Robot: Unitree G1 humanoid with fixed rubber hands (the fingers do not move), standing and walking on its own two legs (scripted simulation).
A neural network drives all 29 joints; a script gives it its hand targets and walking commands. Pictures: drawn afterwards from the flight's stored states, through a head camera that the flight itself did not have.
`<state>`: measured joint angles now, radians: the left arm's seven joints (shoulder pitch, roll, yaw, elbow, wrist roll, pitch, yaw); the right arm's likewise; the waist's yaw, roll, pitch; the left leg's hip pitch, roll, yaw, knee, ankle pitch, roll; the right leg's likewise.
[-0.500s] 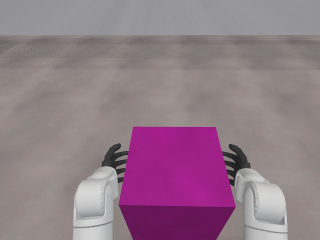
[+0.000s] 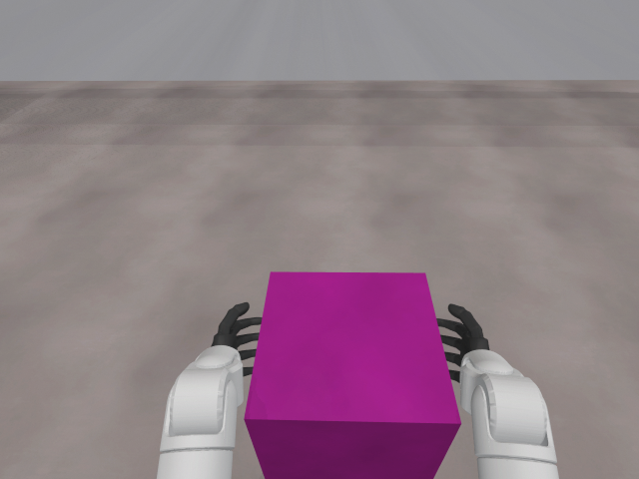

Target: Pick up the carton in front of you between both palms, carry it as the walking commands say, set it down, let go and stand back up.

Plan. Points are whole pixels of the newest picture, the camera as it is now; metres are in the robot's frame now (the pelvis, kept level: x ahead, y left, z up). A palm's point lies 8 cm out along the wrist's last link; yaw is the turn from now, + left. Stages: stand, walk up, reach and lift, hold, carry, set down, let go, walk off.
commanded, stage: carry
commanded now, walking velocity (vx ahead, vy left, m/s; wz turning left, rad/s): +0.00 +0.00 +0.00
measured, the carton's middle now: (346, 387) +0.28 +0.00 -0.02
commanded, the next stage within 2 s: hold in 0.74 s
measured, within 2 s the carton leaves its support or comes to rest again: neither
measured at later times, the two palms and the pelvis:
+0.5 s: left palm (232, 361) +0.28 +0.15 +0.04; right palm (467, 365) +0.28 -0.15 +0.04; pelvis -0.02 +0.00 +0.00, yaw +0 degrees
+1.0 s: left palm (223, 374) +0.26 +0.16 +0.04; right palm (462, 368) +0.27 -0.14 +0.04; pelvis -0.03 -0.01 +0.00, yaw +3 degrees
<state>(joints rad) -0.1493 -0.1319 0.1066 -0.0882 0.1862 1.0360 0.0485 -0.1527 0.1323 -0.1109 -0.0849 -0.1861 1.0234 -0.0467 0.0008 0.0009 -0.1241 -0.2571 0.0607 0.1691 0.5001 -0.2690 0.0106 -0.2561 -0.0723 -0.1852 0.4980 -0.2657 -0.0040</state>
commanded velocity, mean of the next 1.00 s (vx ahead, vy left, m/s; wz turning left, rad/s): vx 0.00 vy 0.00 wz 0.00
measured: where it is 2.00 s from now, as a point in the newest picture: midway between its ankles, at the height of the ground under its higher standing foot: outside the picture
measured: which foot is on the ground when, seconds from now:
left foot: down 0.00-1.00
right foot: down 0.00-1.00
